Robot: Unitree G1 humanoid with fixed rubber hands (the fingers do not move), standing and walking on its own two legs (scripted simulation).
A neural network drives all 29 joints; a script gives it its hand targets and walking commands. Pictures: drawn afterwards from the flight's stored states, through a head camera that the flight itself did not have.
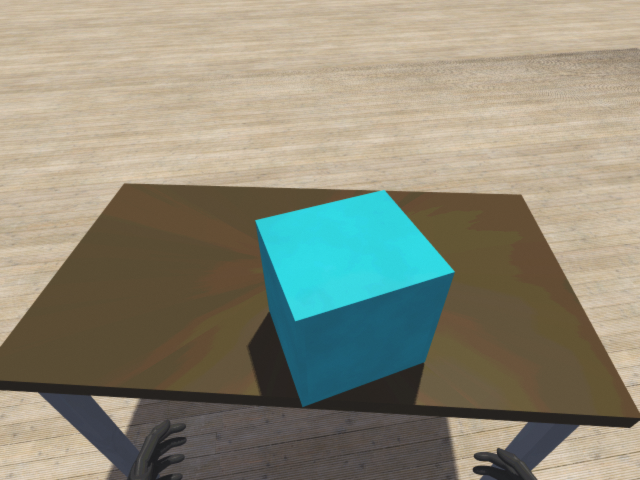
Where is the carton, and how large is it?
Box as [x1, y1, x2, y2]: [255, 190, 454, 406]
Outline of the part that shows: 384,190 255,220 269,310 302,406 423,362 425,359 454,271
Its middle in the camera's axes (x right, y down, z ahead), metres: +0.04 +0.08 +0.59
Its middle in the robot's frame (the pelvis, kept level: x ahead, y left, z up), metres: +0.41 -0.03 +0.02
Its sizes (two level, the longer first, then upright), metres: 0.207 0.187 0.212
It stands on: a table, 0.69 m high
